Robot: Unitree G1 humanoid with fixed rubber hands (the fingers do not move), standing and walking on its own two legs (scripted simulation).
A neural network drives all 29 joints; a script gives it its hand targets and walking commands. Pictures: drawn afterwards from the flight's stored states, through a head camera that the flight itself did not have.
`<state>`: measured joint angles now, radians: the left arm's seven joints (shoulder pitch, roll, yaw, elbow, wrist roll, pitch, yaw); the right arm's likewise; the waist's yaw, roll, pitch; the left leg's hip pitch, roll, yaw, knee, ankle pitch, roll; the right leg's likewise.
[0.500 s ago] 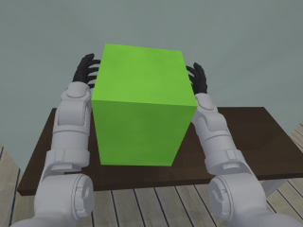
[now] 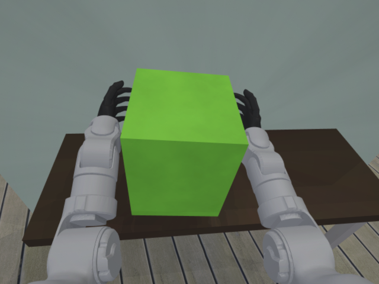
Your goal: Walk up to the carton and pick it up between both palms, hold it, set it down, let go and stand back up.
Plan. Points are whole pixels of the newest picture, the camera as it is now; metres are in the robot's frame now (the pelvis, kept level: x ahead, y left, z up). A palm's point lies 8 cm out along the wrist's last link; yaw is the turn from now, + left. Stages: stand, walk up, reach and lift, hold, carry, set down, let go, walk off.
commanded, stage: set down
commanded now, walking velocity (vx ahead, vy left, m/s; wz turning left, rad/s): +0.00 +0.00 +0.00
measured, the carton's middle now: (179, 146) +0.39 +0.00 +0.11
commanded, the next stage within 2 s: none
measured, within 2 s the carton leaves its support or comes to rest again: rests again in 1.64 s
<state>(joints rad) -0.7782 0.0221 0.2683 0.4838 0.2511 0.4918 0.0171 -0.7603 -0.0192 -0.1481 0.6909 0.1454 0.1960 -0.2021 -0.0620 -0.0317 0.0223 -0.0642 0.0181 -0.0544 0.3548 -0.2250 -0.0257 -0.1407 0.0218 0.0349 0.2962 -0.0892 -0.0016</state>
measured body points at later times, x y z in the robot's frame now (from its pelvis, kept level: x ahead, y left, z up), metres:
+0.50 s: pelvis +0.00 +0.00 +0.00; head -0.01 +0.03 +0.45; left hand +0.42 +0.14 +0.15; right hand +0.40 -0.15 +0.15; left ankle -0.02 +0.13 -0.75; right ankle +0.05 -0.12 -0.75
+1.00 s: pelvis +0.00 +0.00 +0.00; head -0.01 +0.02 +0.45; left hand +0.41 +0.14 +0.13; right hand +0.39 -0.16 +0.13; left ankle -0.02 +0.13 -0.75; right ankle +0.05 -0.12 -0.75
